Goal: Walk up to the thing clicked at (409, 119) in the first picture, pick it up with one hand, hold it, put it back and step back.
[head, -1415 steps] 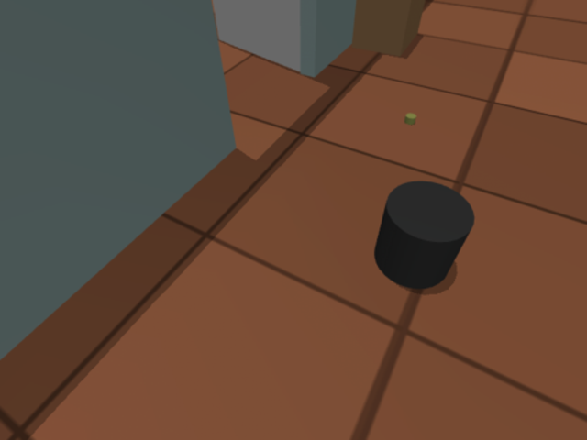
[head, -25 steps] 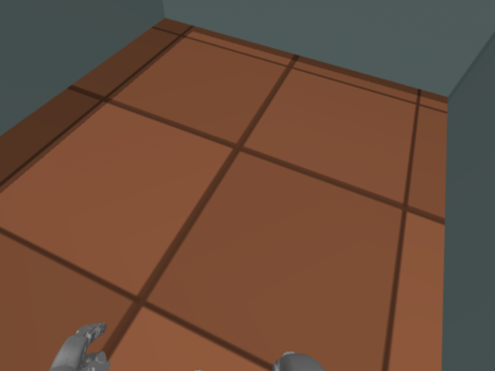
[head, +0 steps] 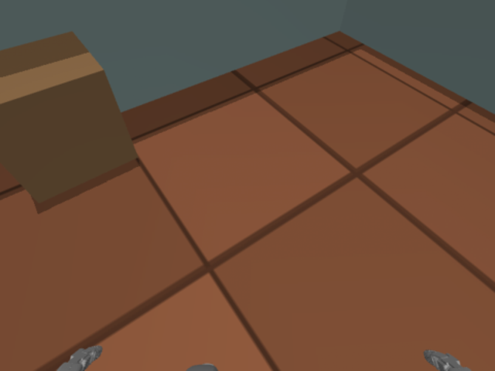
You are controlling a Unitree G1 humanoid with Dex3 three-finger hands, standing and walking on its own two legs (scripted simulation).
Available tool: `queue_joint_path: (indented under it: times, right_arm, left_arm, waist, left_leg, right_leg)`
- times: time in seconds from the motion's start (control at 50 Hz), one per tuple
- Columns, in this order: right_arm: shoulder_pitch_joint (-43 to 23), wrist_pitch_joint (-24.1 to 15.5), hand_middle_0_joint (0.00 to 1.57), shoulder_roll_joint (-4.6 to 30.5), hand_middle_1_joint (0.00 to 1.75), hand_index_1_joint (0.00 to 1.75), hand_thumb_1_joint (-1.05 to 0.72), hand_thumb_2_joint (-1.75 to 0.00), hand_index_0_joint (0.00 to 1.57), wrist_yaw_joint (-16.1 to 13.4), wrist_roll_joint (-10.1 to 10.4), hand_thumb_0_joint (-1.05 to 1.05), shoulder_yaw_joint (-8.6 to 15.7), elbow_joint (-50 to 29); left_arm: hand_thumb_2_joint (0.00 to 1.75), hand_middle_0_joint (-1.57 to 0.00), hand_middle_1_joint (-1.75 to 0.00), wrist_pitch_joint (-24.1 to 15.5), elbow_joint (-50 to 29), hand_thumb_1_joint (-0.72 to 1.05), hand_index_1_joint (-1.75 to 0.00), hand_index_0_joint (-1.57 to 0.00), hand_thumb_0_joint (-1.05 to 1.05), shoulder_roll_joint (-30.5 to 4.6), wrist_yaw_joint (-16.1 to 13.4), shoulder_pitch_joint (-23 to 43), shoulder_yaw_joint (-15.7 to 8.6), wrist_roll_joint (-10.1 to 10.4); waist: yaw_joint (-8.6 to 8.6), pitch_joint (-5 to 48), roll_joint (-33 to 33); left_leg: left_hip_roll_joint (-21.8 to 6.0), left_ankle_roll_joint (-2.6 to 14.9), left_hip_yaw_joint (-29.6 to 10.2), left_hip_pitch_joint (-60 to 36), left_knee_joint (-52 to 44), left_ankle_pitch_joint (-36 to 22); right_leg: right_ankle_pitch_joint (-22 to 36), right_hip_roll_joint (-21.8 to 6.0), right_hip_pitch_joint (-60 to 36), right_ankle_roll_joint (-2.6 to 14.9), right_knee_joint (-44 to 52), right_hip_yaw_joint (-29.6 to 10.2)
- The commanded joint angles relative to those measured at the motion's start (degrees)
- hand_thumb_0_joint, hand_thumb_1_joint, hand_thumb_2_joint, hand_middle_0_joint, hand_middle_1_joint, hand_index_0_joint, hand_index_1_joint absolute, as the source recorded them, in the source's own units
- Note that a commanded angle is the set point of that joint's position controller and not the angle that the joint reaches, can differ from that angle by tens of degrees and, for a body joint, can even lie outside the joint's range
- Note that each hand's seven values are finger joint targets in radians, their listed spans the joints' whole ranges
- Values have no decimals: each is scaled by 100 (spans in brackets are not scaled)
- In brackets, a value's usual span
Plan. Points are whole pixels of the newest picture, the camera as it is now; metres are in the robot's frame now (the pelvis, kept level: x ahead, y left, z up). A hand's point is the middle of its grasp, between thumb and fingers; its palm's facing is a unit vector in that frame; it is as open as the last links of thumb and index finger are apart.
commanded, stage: walk up
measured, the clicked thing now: out of the picture +0.03 +1.55 -0.74
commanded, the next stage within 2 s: none
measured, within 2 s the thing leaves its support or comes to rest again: neither
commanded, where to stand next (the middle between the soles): +0.07 +0.04 m, yaw +84 degrees
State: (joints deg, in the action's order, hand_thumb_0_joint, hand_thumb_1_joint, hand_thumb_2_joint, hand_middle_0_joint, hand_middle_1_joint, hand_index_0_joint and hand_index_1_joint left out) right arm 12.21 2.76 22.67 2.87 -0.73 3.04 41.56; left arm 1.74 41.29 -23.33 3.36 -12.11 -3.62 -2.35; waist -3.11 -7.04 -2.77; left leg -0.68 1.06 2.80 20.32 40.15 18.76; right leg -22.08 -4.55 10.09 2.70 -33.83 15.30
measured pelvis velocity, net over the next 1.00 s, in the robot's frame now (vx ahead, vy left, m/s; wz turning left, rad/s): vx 0.02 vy -0.02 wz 0.93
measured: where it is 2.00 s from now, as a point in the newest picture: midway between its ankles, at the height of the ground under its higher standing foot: outside the picture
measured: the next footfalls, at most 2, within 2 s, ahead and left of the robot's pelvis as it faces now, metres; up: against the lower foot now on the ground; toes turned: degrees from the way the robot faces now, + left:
left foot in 0.04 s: +0.07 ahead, +0.12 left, +0.00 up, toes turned +5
right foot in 0.34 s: +0.14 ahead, -0.12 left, +0.00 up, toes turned +21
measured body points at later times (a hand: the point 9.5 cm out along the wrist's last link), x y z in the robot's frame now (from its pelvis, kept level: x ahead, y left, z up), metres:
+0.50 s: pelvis +0.01 -0.05 +0.00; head +0.05 -0.05 +0.45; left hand -0.03 +0.29 -0.07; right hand +0.27 -0.27 -0.11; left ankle -0.03 +0.08 -0.66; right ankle +0.10 -0.14 -0.73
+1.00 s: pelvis +0.02 -0.02 -0.02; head +0.04 +0.02 +0.43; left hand -0.18 +0.24 -0.13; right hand +0.34 -0.16 -0.10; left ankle -0.06 +0.08 -0.73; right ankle +0.15 -0.08 -0.71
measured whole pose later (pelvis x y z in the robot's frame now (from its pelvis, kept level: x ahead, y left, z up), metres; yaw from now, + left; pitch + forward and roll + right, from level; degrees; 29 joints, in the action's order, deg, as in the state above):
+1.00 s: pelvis +0.02 -0.02 -0.02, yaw +54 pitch -1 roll +1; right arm 18.7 -0.3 23.9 -0.2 -1.3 3.0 39.8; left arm 1.2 43.2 -25.3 2.0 -14.8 -2.7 -1.1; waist 0.2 -6.0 -2.9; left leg 4.8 -0.1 -8.4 22.2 42.7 19.6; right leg -28.4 -4.3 27.5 1.0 -54.3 1.1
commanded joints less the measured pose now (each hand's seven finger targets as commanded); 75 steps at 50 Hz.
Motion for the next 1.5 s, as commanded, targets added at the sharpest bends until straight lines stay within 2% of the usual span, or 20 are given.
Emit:
queue_joint_path:
  times: [0.0,0.04,0.06,0.12,0.3,0.34,0.36,0.4,0.68,0.72,0.76,0.82,1.02,1.06,1.1,1.18,1.34,1.38,1.42,1.48]
  right_arm:
    - [716,-243,20,1106,30,30,-90,-90,20,-141,-69,0,477,-485]
    - [648,-271,20,2013,30,30,-90,-90,20,-257,-146,0,675,-815]
    - [595,-293,20,1984,30,30,-90,-90,20,-294,-38,0,703,-832]
    - [170,-255,20,1452,30,30,-90,-90,20,-335,-42,0,482,-1000]
    - [-257,-102,20,1323,30,30,-90,-90,20,-102,-178,0,569,-1506]
    - [125,-78,20,707,30,30,-90,-90,20,-123,-98,0,412,-1535]
    - [439,-19,20,1185,30,30,-90,-90,20,-188,-213,0,547,-1351]
    - [345,34,20,1466,30,30,-90,-90,20,-84,-197,0,694,-1070]
    - [737,-262,20,1131,30,30,-90,-90,20,4,-47,0,545,-412]
    - [1268,-371,20,1677,30,30,-90,-90,20,-160,-99,0,734,-201]
    - [1086,-400,20,2493,30,30,-90,-90,20,-231,-100,0,806,-461]
    - [379,-409,20,1805,30,30,-90,-90,20,-367,-16,0,573,-598]
    - [359,-407,20,1595,30,30,-90,-90,20,-446,-7,0,501,-881]
    - [103,-377,20,1008,30,30,-90,-90,20,-473,62,0,340,-1108]
    - [441,-301,20,1565,30,30,-90,-90,20,-569,-92,0,528,-816]
    - [601,-323,20,1312,30,30,-90,-90,20,-252,-66,0,542,-475]
    - [612,-538,20,1006,30,30,-90,-90,20,-297,53,0,432,-17]
    - [875,-622,20,1519,30,30,-90,-90,20,-385,-35,0,568,105]
    - [738,-608,20,2408,30,30,-90,-90,20,-457,-27,0,714,-82]
    - [-3,-564,20,1790,30,30,-90,-90,20,-530,-25,0,480,-130]
  left_arm:
    - [90,-20,-30,-79,-709,90,-30,-20,0,-1163,-75,169,-377,83]
    - [90,-20,-30,-85,-973,90,-30,-20,0,-859,-77,238,-320,135]
    - [90,-20,-30,-134,-1026,90,-30,-20,0,-1205,-113,642,-391,105]
    - [90,-20,-30,-148,-743,90,-30,-20,0,-1134,-114,198,-365,177]
    - [90,-20,-30,-287,-528,90,-30,-20,0,-941,-375,-555,-429,236]
    - [90,-20,-30,-341,-604,90,-30,-20,0,-1845,-471,-501,-625,44]
    - [90,-20,-30,-306,-726,90,-30,-20,0,-1961,-455,120,-671,40]
    - [90,-20,-30,-390,-748,90,-30,-20,0,-1530,-446,448,-534,78]
    - [90,-20,-30,-291,-676,90,-30,-20,0,-1623,-64,204,-545,7]
    - [90,-20,-30,-121,-577,90,-30,-20,0,-1141,-38,-140,-292,137]
    - [90,-20,-30,-122,-895,90,-30,-20,0,-1380,-150,377,-315,145]
    - [90,-20,-30,-207,-364,90,-30,-20,0,-1460,-164,-424,-319,202]
    - [90,-20,-30,-377,-383,90,-30,-20,0,-1074,-351,-583,-325,173]
    - [90,-20,-30,-426,-359,90,-30,-20,0,-2012,-420,-897,-546,23]
    - [90,-20,-30,-389,-526,90,-30,-20,0,-2124,-371,-17,-574,72]
    - [90,-20,-30,-440,-270,90,-30,-20,0,-1684,-415,39,-483,39]
    - [90,-20,-30,-260,-347,90,-30,-20,0,-1608,-234,-7,-405,159]
    - [90,-20,-30,-173,-316,90,-30,-20,0,-1126,-236,-218,-215,183]
    - [90,-20,-30,-84,-381,90,-30,-20,0,-1347,-367,57,-268,237]
    - [90,-20,-30,-109,19,90,-30,-20,0,-1356,-351,-375,-319,261]
  waist:
    - [460,1232,372]
    - [465,1231,1874]
    - [493,962,1276]
    - [252,855,1132]
    - [-97,1194,1018]
    - [-119,1076,-1390]
    - [99,1047,-1113]
    - [293,344,-316]
    - [200,888,-654]
    - [596,904,1131]
    - [704,597,1502]
    - [194,743,1212]
    - [-14,1209,1145]
    - [-328,1212,-857]
    - [110,752,-860]
    - [224,278,-798]
    - [214,911,-847]
    - [408,976,543]
    - [562,845,1405]
    - [144,702,1092]
  left_leg:
    - [265,449,-178,-1779,-1488,43]
    - [-1911,1921,-4317,-2394,-2038,-1160]
    - [-2093,2016,-4490,-1689,-2275,-1119]
    - [-949,1167,-2494,-1544,-1733,-1723]
    - [-47,598,-2584,221,-702,-2321]
    - [1051,-73,-1312,1878,1266,1077]
    - [381,-189,-1117,1647,2328,1341]
    - [151,-244,-1203,1373,2875,686]
    - [158,-17,345,-572,-659,-117]
    - [-198,280,-1166,-1991,-1736,565]
    - [-2019,1685,-4889,-776,-2623,1131]
    - [-994,1178,-2761,-955,-1590,-90]
    - [-353,852,-2699,0,112,-3351]
    - [885,66,-1252,1868,1969,-775]
    - [345,-126,-1165,1994,3486,1733]
    - [0,-134,-713,1564,2491,343]
    - [487,-154,296,-553,-607,-700]
    - [51,243,-1086,-1597,-1236,-347]
    - [-1991,1662,-4376,-733,-1920,-436]
    - [-1109,1229,-2856,-311,-1299,-520]
  right_leg:
    - [2051,-930,473,75,-1322,-368]
    - [-1636,458,2869,-562,-3078,-976]
    - [-1575,-15,2572,-403,-3369,-1961]
    - [-855,-47,2227,-357,-2406,-1717]
    - [696,662,-207,-105,282,-1421]
    - [496,-1768,-1000,455,1815,-3925]
    - [-422,-2766,-88,1192,2050,-4597]
    - [-494,-2129,631,1184,1982,-3603]
    - [-337,-1605,560,497,362,-737]
    - [-971,-978,2285,-19,-1861,-360]
    - [-1428,-184,3034,-325,-3191,-1540]
    - [-627,-399,2619,-298,-2887,-1700]
    - [376,403,645,105,-378,-1418]
    - [612,-1613,-620,786,1162,-3933]
    - [870,-2962,181,1846,1613,-5198]
    - [410,-1339,520,834,958,-2341]
    - [1920,-1335,592,570,-460,-1185]
    - [244,-792,1837,38,-1948,-864]
    - [-1656,-289,2489,-247,-2995,-1626]
    - [-924,-356,2138,-189,-2833,-1744]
